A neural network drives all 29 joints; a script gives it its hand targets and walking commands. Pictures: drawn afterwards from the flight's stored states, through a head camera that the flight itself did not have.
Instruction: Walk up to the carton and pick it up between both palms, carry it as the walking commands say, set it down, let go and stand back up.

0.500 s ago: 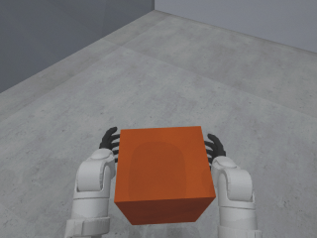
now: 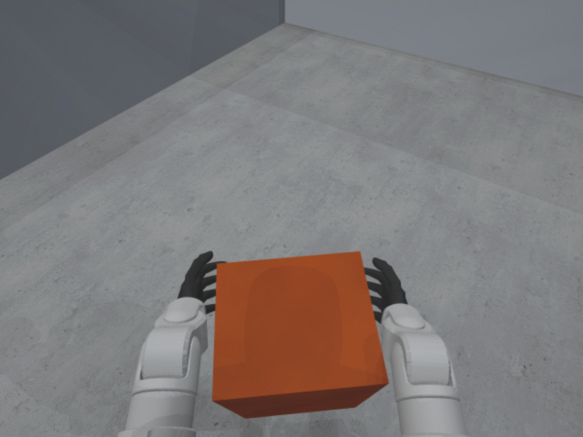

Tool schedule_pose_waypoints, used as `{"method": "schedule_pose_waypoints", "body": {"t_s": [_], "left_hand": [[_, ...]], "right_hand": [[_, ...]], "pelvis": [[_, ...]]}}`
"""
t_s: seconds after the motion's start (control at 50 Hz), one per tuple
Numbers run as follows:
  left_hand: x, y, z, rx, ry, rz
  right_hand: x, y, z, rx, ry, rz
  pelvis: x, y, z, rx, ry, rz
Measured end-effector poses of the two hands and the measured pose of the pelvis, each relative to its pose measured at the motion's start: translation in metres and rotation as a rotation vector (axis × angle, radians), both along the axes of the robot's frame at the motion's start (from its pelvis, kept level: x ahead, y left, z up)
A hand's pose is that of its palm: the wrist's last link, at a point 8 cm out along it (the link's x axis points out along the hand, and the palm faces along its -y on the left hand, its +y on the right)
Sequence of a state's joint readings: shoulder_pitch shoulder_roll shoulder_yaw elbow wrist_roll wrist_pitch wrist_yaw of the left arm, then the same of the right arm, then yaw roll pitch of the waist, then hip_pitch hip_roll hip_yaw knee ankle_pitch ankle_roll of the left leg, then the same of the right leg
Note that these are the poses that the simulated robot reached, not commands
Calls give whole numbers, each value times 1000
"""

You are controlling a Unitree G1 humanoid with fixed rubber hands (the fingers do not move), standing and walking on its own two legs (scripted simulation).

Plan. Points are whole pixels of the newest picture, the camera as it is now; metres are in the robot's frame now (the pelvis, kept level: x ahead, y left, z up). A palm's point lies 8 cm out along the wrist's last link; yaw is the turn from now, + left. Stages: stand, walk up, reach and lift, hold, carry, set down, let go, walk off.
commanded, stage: hold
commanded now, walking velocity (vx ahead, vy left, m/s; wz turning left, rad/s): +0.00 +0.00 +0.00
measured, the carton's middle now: (295, 345) +0.25 +0.00 -0.04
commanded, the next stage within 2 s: set down in 0.26 s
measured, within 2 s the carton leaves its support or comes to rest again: neither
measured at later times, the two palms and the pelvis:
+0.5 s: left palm (204, 307) +0.28 +0.13 +0.03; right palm (397, 320) +0.28 -0.14 +0.01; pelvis -0.04 -0.01 -0.01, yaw +3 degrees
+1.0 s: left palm (214, 297) +0.34 +0.14 -0.05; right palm (377, 301) +0.34 -0.13 -0.06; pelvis +0.02 -0.01 -0.01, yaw +2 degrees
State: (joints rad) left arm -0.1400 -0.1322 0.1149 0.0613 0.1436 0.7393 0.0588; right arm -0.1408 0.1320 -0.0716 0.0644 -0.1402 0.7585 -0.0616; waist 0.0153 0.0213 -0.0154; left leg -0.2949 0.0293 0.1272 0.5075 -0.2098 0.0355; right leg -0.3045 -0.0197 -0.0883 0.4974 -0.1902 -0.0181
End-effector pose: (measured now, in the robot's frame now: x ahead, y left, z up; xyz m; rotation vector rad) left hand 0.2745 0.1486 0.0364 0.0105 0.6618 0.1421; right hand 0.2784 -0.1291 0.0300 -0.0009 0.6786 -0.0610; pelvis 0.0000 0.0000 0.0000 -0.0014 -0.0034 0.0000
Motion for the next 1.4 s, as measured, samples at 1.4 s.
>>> {"method": "schedule_pose_waypoints", "body": {"t_s": [1.4], "left_hand": [[26, -29, -177, 108, 38, -37]], "right_hand": [[25, -27, -185, -148, 21, 105]], "pelvis": [[-11, -18, -35, 5, 213, 35]]}}
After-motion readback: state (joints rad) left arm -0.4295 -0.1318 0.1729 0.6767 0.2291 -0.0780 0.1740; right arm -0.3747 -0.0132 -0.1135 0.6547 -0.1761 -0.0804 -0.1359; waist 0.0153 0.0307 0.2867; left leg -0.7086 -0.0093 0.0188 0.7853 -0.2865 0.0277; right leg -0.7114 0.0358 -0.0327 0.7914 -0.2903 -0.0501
